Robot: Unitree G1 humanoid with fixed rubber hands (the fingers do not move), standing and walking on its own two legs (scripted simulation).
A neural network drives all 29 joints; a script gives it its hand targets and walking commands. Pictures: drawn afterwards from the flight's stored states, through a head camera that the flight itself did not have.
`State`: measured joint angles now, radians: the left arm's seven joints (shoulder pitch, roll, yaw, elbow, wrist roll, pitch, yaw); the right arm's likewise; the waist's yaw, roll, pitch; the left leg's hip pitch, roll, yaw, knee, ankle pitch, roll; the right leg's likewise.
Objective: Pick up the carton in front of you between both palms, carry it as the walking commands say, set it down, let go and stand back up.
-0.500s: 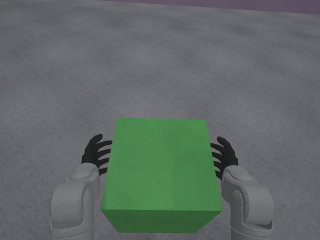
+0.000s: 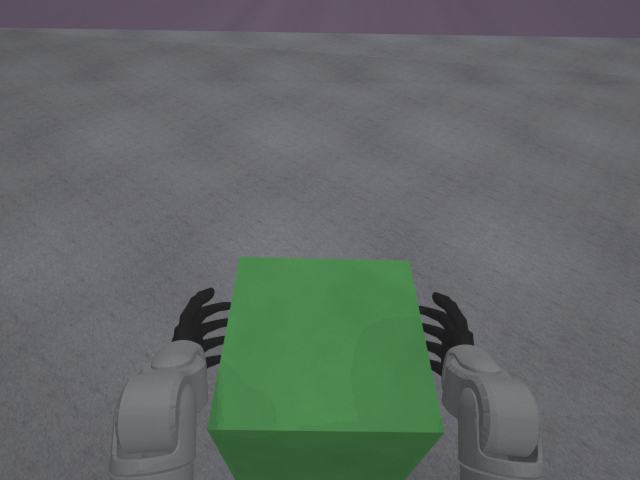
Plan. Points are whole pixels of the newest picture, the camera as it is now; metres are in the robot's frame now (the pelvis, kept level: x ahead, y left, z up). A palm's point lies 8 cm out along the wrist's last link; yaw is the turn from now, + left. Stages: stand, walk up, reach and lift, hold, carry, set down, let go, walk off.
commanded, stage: carry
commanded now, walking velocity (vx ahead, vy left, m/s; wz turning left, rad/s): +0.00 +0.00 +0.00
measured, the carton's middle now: (321, 379) +0.25 +0.00 +0.00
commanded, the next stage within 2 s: hold in 0.90 s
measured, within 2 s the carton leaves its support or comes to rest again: neither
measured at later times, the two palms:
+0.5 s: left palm (198, 392) +0.22 +0.15 +0.03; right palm (447, 394) +0.22 -0.15 +0.03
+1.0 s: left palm (198, 404) +0.20 +0.14 +0.03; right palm (457, 408) +0.21 -0.16 +0.03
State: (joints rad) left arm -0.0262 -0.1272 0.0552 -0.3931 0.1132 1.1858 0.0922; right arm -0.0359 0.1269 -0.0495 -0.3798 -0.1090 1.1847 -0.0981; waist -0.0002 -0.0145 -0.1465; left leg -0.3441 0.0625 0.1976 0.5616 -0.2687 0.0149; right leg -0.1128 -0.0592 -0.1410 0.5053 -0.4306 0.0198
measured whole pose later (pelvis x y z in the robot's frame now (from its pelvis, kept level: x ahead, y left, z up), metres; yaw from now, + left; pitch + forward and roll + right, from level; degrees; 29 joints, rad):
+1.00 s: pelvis -0.07 -0.01 +0.00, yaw -1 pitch -2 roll +1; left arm -0.15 -0.13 0.14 0.10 0.22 0.74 0.04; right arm -0.17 0.14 -0.13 0.16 -0.22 0.71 -0.03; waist 0.01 -0.03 0.00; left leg -0.29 0.04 0.11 0.46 -0.13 0.01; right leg -0.12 -0.02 -0.08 0.51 -0.33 -0.03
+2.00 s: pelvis -0.11 +0.03 -0.03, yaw -12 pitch +11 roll +0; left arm -0.55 -0.16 0.45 0.60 0.39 0.29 0.01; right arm -0.57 0.16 -0.49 0.67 -0.40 0.26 0.00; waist 0.03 -0.06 0.07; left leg -0.74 -0.06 -0.08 0.76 -0.22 0.00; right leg -0.64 0.07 0.14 0.83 -0.38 0.03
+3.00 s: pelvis -0.15 +0.04 -0.28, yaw -18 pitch +46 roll -6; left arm -1.04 0.08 0.40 0.69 0.17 0.25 0.08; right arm -1.11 -0.03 -0.37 0.82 -0.10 0.21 -0.13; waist 0.08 -0.07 -0.05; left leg -2.13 -0.11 -0.14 1.76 -0.42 -0.06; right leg -2.00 0.19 0.06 1.81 -0.62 0.08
